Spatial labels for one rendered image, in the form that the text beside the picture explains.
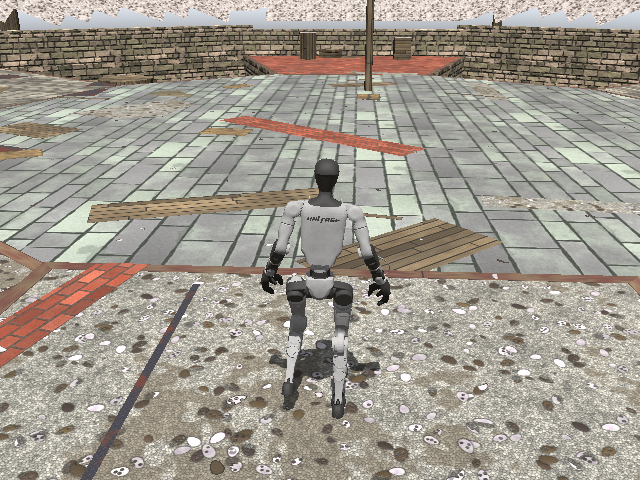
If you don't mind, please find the right robot hand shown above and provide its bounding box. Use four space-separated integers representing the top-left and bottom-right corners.
368 279 391 306

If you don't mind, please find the robot right upper arm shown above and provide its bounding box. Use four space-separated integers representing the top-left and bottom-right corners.
345 203 374 260

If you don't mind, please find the robot thigh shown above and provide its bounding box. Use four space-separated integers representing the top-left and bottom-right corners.
286 276 307 333
331 280 353 355

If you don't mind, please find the robot right thigh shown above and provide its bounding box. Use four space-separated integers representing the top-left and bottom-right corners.
331 280 353 355

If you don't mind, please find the right robot forearm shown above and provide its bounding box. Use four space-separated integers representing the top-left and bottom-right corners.
364 244 386 285

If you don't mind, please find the left robot hand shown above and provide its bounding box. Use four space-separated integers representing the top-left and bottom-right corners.
260 270 283 294

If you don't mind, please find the left robot forearm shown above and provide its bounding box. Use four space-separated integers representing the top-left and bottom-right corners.
264 239 285 277

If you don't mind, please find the robot left upper arm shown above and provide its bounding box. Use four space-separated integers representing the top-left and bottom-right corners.
274 200 304 255

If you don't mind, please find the robot left thigh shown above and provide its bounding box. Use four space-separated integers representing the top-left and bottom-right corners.
286 276 307 333

